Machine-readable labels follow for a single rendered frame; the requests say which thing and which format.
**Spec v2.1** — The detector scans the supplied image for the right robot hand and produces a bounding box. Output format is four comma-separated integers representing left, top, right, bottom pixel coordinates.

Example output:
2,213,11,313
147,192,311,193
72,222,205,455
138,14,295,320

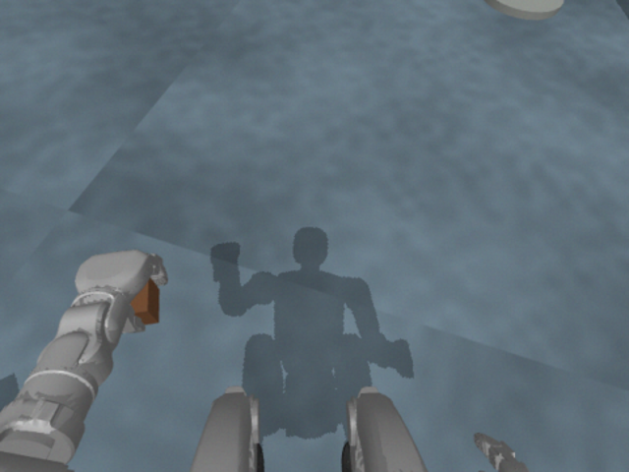
474,433,530,472

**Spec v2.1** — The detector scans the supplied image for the left robot hand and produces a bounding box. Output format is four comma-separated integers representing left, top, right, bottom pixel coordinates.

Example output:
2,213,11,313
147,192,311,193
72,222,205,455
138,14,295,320
75,250,168,333

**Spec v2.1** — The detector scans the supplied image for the cube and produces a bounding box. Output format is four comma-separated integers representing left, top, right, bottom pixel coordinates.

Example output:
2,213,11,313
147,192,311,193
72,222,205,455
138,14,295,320
130,278,159,325

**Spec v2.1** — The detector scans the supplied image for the left robot arm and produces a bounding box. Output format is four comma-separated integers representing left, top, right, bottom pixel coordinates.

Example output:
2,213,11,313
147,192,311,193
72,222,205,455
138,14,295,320
0,288,130,472

